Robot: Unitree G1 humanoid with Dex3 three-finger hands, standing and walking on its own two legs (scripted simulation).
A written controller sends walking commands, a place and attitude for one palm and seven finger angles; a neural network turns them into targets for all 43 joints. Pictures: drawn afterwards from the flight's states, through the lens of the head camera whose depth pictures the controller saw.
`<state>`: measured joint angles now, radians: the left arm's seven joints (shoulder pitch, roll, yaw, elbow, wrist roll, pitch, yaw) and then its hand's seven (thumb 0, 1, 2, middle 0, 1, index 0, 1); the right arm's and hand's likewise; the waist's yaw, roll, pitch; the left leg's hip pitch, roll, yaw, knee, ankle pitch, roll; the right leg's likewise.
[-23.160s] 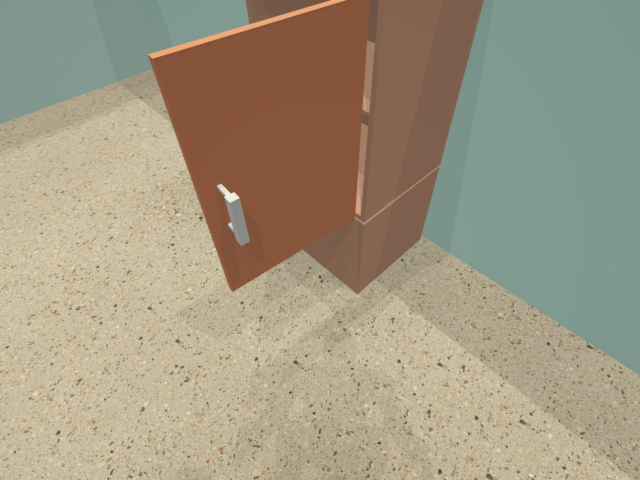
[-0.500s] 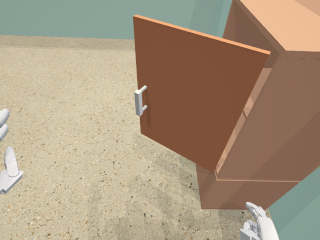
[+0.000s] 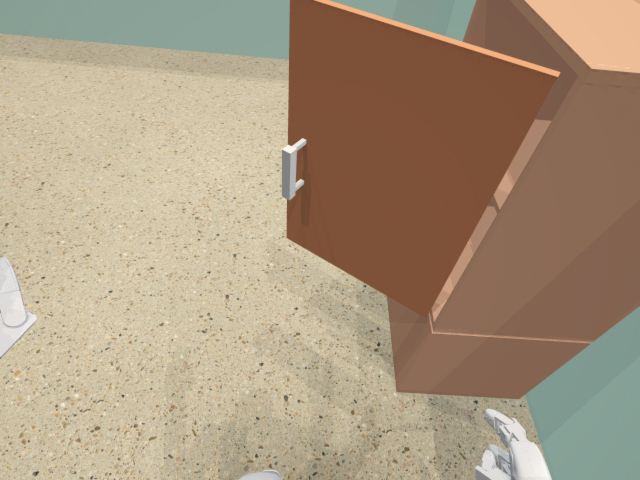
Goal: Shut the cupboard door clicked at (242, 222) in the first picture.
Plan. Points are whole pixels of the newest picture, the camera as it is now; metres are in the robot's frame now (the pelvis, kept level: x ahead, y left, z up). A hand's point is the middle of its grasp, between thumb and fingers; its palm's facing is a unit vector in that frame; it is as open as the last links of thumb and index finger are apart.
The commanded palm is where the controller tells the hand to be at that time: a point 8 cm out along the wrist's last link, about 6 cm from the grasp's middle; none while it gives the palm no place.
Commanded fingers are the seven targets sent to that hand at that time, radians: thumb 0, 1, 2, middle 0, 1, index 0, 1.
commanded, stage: step back with the hand held close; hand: left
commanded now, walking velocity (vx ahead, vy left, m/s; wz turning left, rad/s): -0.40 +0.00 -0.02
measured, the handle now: (294, 169) +0.71 +0.09 -0.05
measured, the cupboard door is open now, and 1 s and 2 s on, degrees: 58 58 58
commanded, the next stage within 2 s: stop stepping back and stand still in 0.70 s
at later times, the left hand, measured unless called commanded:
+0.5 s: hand out of the picture +0.13 +0.30 +0.19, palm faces +0.49 -0.73 -0.48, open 7.4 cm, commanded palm +0.07 +0.33 +0.20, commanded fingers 0.00 0.90 0.90 -0.20 -0.30 -0.20 -0.30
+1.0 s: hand out of the picture +0.02 +0.26 +0.22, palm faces +0.39 -0.77 -0.50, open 7.4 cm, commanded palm +0.00 +0.29 +0.20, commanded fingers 0.00 0.90 0.90 -0.20 -0.30 -0.20 -0.30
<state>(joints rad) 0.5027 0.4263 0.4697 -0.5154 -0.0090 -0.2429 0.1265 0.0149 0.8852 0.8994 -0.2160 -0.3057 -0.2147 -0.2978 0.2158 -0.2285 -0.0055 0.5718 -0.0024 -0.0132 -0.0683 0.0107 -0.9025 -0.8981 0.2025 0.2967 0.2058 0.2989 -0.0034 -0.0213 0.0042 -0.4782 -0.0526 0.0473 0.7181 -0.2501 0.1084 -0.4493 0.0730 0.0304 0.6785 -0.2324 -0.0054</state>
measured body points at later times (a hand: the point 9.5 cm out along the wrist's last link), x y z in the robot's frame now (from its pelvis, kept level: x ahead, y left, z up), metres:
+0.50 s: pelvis -0.04 +0.02 +0.01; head -0.03 +0.07 +0.46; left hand +0.10 +0.34 +0.22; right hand +0.13 -0.22 -0.06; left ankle +0.04 +0.09 -0.71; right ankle -0.04 -0.13 -0.67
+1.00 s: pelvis -0.16 +0.00 +0.02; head -0.20 +0.03 +0.47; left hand -0.01 +0.30 +0.24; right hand -0.05 -0.27 -0.05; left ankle -0.09 +0.11 -0.69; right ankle -0.25 -0.11 -0.71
